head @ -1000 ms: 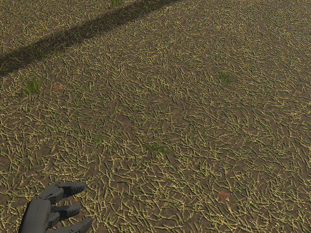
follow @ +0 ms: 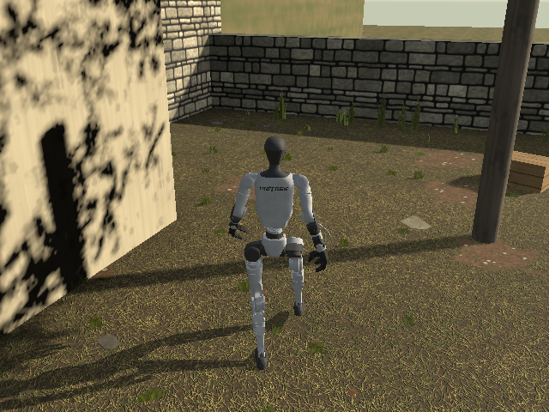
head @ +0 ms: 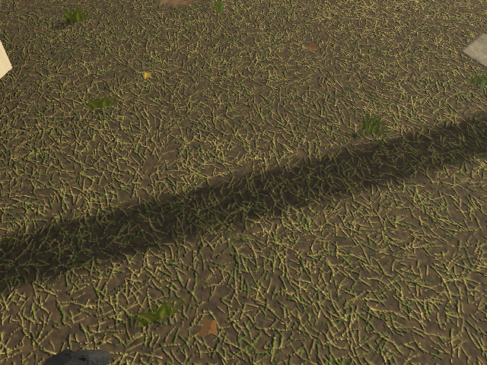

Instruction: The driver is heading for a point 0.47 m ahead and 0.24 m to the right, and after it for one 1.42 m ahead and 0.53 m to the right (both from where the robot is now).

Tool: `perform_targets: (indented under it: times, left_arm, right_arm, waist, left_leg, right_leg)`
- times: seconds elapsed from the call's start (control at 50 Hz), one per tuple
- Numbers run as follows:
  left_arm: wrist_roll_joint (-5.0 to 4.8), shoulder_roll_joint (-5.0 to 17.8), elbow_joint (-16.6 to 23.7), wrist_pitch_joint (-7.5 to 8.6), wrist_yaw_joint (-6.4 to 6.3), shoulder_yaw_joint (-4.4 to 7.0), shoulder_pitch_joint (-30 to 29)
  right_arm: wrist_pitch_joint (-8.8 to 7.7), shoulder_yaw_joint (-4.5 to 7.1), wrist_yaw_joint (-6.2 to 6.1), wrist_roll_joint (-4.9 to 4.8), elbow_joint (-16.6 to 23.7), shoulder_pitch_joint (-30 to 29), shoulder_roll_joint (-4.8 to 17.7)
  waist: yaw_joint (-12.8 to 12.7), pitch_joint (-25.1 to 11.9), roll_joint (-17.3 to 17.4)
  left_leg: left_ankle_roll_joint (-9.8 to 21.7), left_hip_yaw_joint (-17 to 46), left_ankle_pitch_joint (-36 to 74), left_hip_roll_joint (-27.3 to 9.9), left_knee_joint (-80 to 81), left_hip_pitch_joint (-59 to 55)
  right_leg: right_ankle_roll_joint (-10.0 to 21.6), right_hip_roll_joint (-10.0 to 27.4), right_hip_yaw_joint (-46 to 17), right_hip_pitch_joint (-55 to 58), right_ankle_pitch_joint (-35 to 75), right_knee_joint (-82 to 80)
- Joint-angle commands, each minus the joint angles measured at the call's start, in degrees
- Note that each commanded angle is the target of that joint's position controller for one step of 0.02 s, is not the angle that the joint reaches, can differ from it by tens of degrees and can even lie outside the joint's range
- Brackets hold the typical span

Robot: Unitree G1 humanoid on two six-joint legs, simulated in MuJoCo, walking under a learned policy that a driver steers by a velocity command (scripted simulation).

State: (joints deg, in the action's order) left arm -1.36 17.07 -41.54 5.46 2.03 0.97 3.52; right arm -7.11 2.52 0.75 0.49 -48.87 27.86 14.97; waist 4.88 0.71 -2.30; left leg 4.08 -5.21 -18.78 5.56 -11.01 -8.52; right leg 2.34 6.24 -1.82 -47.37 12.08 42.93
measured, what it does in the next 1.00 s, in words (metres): walks ahead, turning right: right foot, then left foot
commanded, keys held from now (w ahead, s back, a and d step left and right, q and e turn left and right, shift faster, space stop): w+e+shift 0.68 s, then w+shift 0.32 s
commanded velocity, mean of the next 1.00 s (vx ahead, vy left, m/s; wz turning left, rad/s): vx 1.00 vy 0.00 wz -0.72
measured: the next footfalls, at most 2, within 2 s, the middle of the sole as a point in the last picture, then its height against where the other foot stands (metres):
right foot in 0.12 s outside the picture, level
left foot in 0.56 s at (228, 262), level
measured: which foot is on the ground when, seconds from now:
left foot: down 0.00-0.12, up 0.14-0.54, down 0.56-1.00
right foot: up 0.00-0.10, down 0.12-0.56, up 0.58-1.00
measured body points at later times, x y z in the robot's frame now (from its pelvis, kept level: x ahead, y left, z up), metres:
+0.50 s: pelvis +0.51 -0.04 +0.00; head +0.53 -0.06 +0.45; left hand +0.60 +0.22 -0.11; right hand +0.69 -0.34 -0.02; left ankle +0.78 +0.04 -0.69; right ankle +0.35 -0.08 -0.73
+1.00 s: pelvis +0.90 -0.23 -0.02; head +0.91 -0.25 +0.43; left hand +1.23 -0.31 -0.05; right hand +0.64 -0.34 -0.15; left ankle +0.80 +0.03 -0.72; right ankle +0.98 -0.45 -0.71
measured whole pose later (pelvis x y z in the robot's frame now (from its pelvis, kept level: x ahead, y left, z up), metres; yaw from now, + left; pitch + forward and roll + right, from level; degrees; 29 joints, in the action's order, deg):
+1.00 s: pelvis +0.90 -0.23 -0.02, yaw -45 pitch +2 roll +1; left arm -1.5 14.2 -31.0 3.9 4.4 0.4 -2.8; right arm -5.2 1.7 0.1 -0.4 -52.7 32.1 15.3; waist 7.0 2.0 -0.3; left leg -2.3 -8.6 -25.8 -1.5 -8.5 -17.9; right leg 7.1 0.1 2.1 -40.6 -2.0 38.1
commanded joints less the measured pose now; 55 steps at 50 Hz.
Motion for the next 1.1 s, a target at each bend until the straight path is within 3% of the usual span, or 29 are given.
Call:
perform_targets:
  times: [0.02,0.08,0.12,0.14,0.16,0.18,0.2,0.22,0.24,0.3,0.36,0.4,0.48,0.52,0.54,0.56,0.58,0.6,0.64,0.66,0.74,0.88,0.96,1.0,1.02,1.04,1.06,1.08,1.1]
  left_arm:
    - [-0.59,0.9,4.9,0.90,1.91,-0.31,-7.2]
    - [-1.00,5.2,6.7,0.99,3.02,1.76,-5.9]
    - [-1.44,10.4,2.3,-0.90,2.14,4.54,15.2]
    - [-1.39,12.9,-0.6,-2.16,1.07,5.78,28.5]
    - [-0.58,16.5,-1.3,-1.57,1.23,6.14,26.6]
    - [0.24,12.2,0.9,-1.62,0.37,5.78,26.3]
    - [1.31,10.0,0.9,-1.05,-0.24,5.37,25.4]
    - [1.66,8.6,1.0,-0.38,0.13,4.82,22.2]
    - [1.76,7.3,1.8,0.19,0.33,4.44,18.6]
    - [0.66,5.4,3.7,0.11,-0.32,3.94,13.1]
    - [-0.48,6.1,3.4,-0.11,-1.93,4.04,13.9]
    - [-0.59,7.4,2.8,-0.65,-2.60,4.73,15.4]
    - [-1.96,7.0,0.9,-1.08,-3.15,5.19,19.5]
    - [-1.33,6.8,0.7,-1.86,-3.21,5.46,19.7]
    - [-0.33,7.0,1.2,-2.21,-2.74,5.34,18.4]
    - [1.78,3.5,3.2,-2.47,-2.16,3.89,16.2]
    - [-1.13,-4.6,5.7,-1.77,-1.49,1.32,28.8]
    - [-3.45,0.1,5.3,-2.06,-2.22,0.92,26.5]
    - [-0.77,6.0,6.2,-2.54,-2.53,2.42,13.5]
    - [0.39,5.6,7.6,-2.37,-2.14,2.62,9.5]
    - [-1.58,0.3,9.2,-3.91,-0.90,1.87,9.2]
    - [0.27,0.6,12.1,-1.78,1.16,0.79,-4.6]
    - [-0.15,2.0,15.4,-0.16,2.70,1.26,-12.0]
    - [-0.21,6.1,15.0,-0.87,2.09,3.29,-4.3]
    - [-0.37,8.8,12.0,-1.64,1.15,4.94,8.0]
    - [-0.47,11.2,7.7,-2.62,-0.01,6.37,22.2]
    - [0.64,16.0,6.0,-2.27,-0.39,6.55,23.4]
    - [0.88,11.0,5.2,-1.56,-0.46,5.71,27.1]
    - [1.25,8.1,3.8,-1.03,-0.41,4.83,24.5]
  right_arm:
    - [-1.07,1.27,-0.96,-0.47,3.3,-2.1,8.2]
    - [1.57,1.94,-2.20,1.55,3.3,-1.4,12.2]
    - [3.48,2.46,-3.23,2.95,4.5,-6.3,14.4]
    - [3.34,2.35,-3.33,2.55,5.9,-10.0,14.0]
    - [1.77,-1.37,-1.37,2.25,8.2,1.2,-0.1]
    - [-1.42,-1.47,-0.15,-1.07,10.4,-4.3,6.3]
    - [-2.92,-0.45,0.03,-2.88,12.8,-13.5,9.3]
    - [-3.81,-0.91,-0.34,-2.39,14.7,-17.2,8.3]
    - [-4.04,-1.04,-0.61,-1.14,14.4,-18.0,6.9]
    - [-2.13,-0.39,-0.88,0.48,13.5,-14.5,6.9]
    - [-1.48,-1.21,-1.05,1.49,17.9,-24.7,4.8]
    - [-1.54,-1.73,-0.65,1.08,19.8,-29.9,2.6]
    - [-1.53,0.61,-0.96,-2.13,21.1,-32.3,7.2]
    - [-2.04,2.30,-1.17,-2.74,20.4,-27.9,10.0]
    - [-2.09,3.66,-1.41,-3.04,19.0,-18.7,11.8]
    - [-1.41,4.23,-2.07,-2.99,16.9,-3.8,13.4]
    - [-1.06,4.79,-1.13,-0.03,14.8,-0.2,19.4]
    - [-0.56,4.45,-0.46,-0.38,15.1,-2.2,15.3]
    - [0.59,3.17,-1.13,-0.26,14.7,-7.4,9.5]
    - [0.87,2.98,-1.08,0.53,13.5,-8.3,9.1]
    - [0.02,1.32,0.13,-0.62,8.7,-9.9,3.3]
    - [-0.46,1.73,-0.21,-0.58,3.9,-4.5,7.9]
    - [0.82,1.55,-0.88,-1.16,0.3,0.8,11.9]
    - [1.79,1.57,-1.67,-0.71,-1.0,1.4,14.5]
    - [2.52,1.62,-2.03,-0.59,-1.2,-0.9,15.6]
    - [2.63,1.33,-2.60,-0.26,0.2,-3.5,15.2]
    - [1.43,-1.63,-1.45,0.44,2.6,5.0,3.0]
    - [-1.08,-1.25,-0.94,-2.24,2.1,2.9,7.4]
    - [-1.89,-0.08,-0.96,-4.59,5.3,-6.8,9.5]
  waist:
    - [-1.2,8.8,2.1]
    - [-4.5,2.6,7.5]
    - [-16.1,-7.7,12.9]
    - [-22.3,-12.0,8.9]
    - [-9.7,-16.1,-18.4]
    - [-13.9,-25.6,-9.5]
    - [-14.5,-14.2,-4.4]
    - [-11.2,-7.9,4.5]
    - [-8.0,-3.7,7.4]
    - [-2.0,1.0,5.0]
    - [-4.2,6.5,3.6]
    - [-7.3,5.9,1.0]
    - [-8.9,3.1,-2.3]
    - [-5.7,-0.2,-3.3]
    - [0.0,-6.3,-3.5]
    - [6.8,-17.3,-1.8]
    - [-1.3,-28.4,28.0]
    - [0.1,-24.5,29.4]
    - [2.5,-7.6,8.7]
    - [1.6,-2.9,4.8]
    - [-3.6,1.8,7.9]
    - [-1.9,8.4,0.6]
    - [-2.3,8.0,5.8]
    - [-8.9,0.8,12.8]
    - [-16.0,-5.5,14.2]
    - [-22.7,-11.2,12.5]
    - [-12.1,-19.6,-8.3]
    - [-15.3,-30.0,-7.1]
    - [-15.0,-16.7,-4.6]
  left_leg:
    - [1.6,-1.9,27.8,-13.6,9.0,14.7]
    - [-2.7,-3.8,70.5,-15.7,-4.3,-0.8]
    - [-3.6,-3.5,91.0,-17.5,-30.2,0.8]
    - [-4.0,-4.0,77.5,-14.4,-51.2,14.5]
    - [-8.2,3.4,-10.2,-3.0,-79.5,48.3]
    - [-4.4,13.3,-8.8,-0.7,-81.8,53.0]
    - [-1.2,14.5,-3.9,-3.6,-76.5,56.0]
    - [-0.1,14.6,-1.0,-5.5,-70.6,53.9]
    - [-0.4,14.7,-0.3,-6.4,-66.3,50.7]
    - [-3.6,14.2,-0.1,-9.4,-56.4,44.5]
    - [-7.0,9.4,9.8,-8.4,-38.8,38.6]
    - [-7.9,7.7,23.7,-5.7,-26.9,27.8]
    - [-8.9,12.9,26.8,-5.2,-17.1,24.0]
    - [-7.3,12.6,20.3,-4.9,-16.2,20.5]
    - [-5.9,11.5,16.2,-5.9,-17.9,11.7]
    - [-3.5,17.2,6.1,-13.5,-24.7,-7.0]
    - [7.5,52.8,-17.3,-30.0,-12.4,-26.0]
    - [7.4,63.5,-36.2,-31.2,-5.9,-22.4]
    - [3.3,42.0,-16.6,-25.1,-5.6,-6.2]
    - [3.0,34.3,-5.7,-23.0,-5.5,0.9]
    - [3.6,20.6,5.8,-19.2,-1.8,11.8]
    - [3.9,4.7,21.5,-17.4,7.8,14.0]
    - [3.1,-0.3,53.2,-19.5,4.1,5.3]
    - [2.8,-0.7,80.1,-21.9,-9.3,1.0]
    - [1.8,-1.5,85.6,-21.7,-22.4,4.7]
    - [0.3,-1.4,73.0,-19.1,-40.7,19.0]
    - [-1.8,2.2,0.6,-7.5,-66.0,43.3]
    - [0.3,14.3,-8.5,-4.8,-73.5,47.7]
    - [0.7,13.6,-5.5,-7.7,-73.7,53.3]
  right_leg:
    - [1.5,-3.8,4.0,13.4,8.3,-8.4]
    - [4.2,-11.8,11.4,16.4,-2.7,-8.7]
    - [7.5,-12.9,9.9,35.4,-11.4,-3.7]
    - [9.2,-9.5,2.2,54.1,-13.2,-6.2]
    - [22.3,4.4,-26.9,77.9,-31.9,-5.8]
    - [24.3,8.9,-50.2,79.5,-55.8,-23.2]
    - [19.4,7.2,-48.1,71.4,-53.7,-28.6]
    - [17.5,5.4,-44.1,60.8,-46.7,-29.9]
    - [17.7,3.1,-39.7,51.2,-38.5,-29.9]
    - [18.0,-3.1,-28.3,36.5,-26.7,-31.7]
    - [16.1,-7.1,-21.1,22.0,-20.9,-33.2]
    - [12.5,-9.6,-18.4,14.8,-23.2,-32.8]
    - [8.8,-7.2,-24.4,26.8,-29.2,-26.8]
    - [6.8,-5.8,-25.5,34.4,-18.5,-17.9]
    - [4.6,-7.2,-23.1,35.7,-9.0,-6.8]
    - [2.9,-8.4,-19.5,27.2,-11.3,11.8]
    - [0.6,-15.0,-13.0,8.3,-46.0,34.0]
    - [0.8,-7.9,-9.6,-0.9,-40.8,41.9]
    - [0.6,-4.0,-5.1,-2.6,-32.2,40.9]
    - [0.8,-2.1,-4.6,-0.9,-30.3,37.9]
    - [1.9,1.9,-5.2,2.6,-29.8,32.1]
    - [2.3,-3.0,0.3,4.1,-8.8,6.8]
    - [4.6,-8.1,7.6,12.8,-11.7,-5.3]
    - [7.1,-11.4,8.7,24.0,-18.2,-5.2]
    - [8.8,-11.6,7.8,38.6,-16.5,-7.2]
    - [10.0,-7.2,0.7,59.7,-16.2,-8.1]
    - [16.6,8.8,-29.4,81.4,-33.1,-9.9]
    - [19.3,13.0,-48.7,82.4,-48.5,-21.5]
    - [16.6,10.8,-41.5,73.5,-44.9,-25.4]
